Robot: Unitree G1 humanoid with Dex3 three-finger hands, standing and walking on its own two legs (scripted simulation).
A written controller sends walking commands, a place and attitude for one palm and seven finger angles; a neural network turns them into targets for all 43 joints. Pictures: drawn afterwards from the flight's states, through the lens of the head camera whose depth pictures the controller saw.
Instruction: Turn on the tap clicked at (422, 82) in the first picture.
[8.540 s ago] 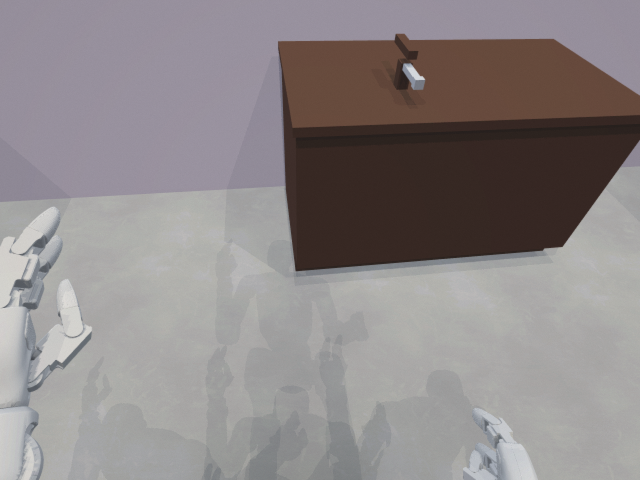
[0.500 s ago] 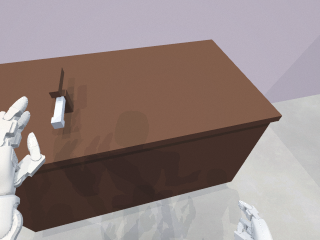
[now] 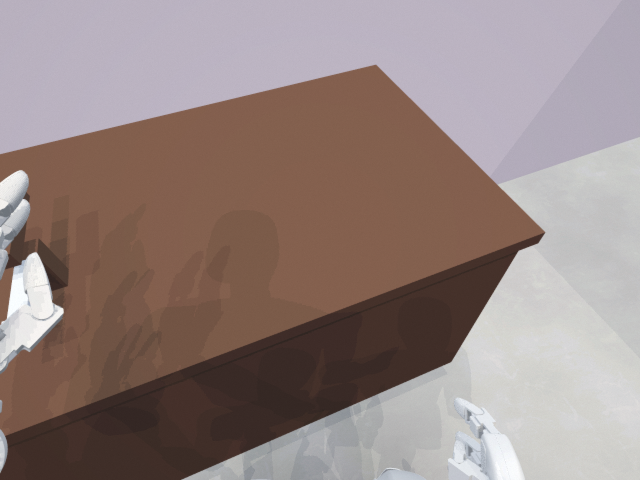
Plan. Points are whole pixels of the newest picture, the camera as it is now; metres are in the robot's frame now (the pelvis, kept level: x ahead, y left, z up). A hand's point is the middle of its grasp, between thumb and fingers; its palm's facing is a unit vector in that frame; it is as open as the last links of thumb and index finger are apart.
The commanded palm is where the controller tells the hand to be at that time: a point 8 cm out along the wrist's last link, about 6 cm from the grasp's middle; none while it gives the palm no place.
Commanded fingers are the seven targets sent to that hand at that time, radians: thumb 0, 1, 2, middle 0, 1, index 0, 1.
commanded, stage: come to a stop and stand still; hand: left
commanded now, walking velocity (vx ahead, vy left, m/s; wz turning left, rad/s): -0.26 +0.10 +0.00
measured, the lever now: (20, 330) +0.28 +0.40 +0.03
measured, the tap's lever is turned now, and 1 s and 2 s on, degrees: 0 0 0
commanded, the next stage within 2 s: look again from close up in 1.58 s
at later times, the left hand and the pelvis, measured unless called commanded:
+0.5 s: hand out of the picture +0.21 +0.31 +0.20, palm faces +0.47 -0.84 -0.29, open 7.5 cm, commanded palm +0.14 +0.33 +0.20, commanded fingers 0.00 0.90 0.90 -0.20 -0.30 -0.20 -0.30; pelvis -0.03 +0.05 +0.01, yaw -1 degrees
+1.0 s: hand out of the picture +0.21 +0.32 +0.18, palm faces +0.42 -0.84 -0.35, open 7.5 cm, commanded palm +0.15 +0.35 +0.20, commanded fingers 0.00 0.90 0.90 -0.20 -0.30 -0.20 -0.30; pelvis -0.01 +0.07 +0.02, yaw +1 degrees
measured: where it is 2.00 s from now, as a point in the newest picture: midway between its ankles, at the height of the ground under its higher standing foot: outside the picture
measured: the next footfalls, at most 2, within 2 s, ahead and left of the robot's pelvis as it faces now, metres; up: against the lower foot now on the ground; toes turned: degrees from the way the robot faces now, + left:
left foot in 0.26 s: +0.07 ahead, +0.15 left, +0.00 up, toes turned +4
